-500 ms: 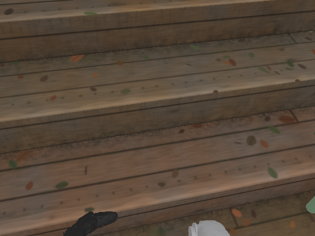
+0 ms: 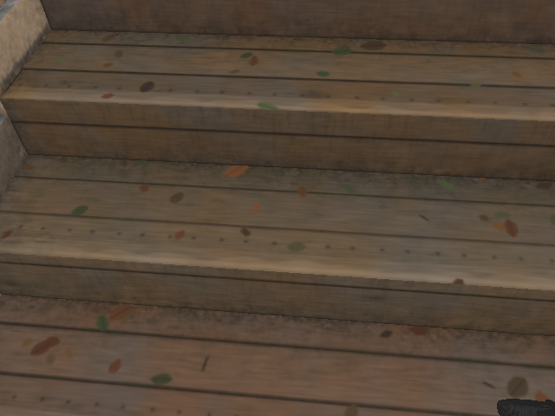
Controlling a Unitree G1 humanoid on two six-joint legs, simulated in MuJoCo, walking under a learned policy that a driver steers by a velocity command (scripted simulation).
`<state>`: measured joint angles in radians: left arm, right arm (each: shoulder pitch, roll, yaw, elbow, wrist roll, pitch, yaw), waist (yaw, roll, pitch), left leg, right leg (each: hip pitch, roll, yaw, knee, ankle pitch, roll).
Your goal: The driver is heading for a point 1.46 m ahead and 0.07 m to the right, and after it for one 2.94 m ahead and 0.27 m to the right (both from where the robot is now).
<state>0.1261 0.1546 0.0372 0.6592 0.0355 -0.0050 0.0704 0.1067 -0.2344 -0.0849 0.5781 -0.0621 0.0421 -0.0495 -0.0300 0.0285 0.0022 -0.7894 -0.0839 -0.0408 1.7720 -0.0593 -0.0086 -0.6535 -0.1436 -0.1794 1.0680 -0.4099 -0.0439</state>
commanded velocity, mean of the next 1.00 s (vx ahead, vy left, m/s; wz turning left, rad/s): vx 0.00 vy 0.00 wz -0.08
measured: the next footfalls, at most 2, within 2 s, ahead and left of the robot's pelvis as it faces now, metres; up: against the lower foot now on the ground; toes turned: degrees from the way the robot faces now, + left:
left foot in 0.28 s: -0.01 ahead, +0.17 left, -0.02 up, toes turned +9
left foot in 0.50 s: -0.12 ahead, +0.18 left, -0.14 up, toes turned +10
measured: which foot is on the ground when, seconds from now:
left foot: up 0.00-0.26, down 0.28-0.42, up 0.44-0.48, down 0.50-0.66, up 0.68-0.88, down 0.90-1.00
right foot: down 0.00-0.38, up 0.40-0.50, down 0.52-0.88, up 0.90-1.00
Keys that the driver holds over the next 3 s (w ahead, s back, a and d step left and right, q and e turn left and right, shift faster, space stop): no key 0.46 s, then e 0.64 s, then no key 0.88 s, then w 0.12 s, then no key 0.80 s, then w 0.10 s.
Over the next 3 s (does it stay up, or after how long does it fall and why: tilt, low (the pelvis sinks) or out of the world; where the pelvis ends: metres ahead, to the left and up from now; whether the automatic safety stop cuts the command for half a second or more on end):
stays up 0.20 0.15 0.08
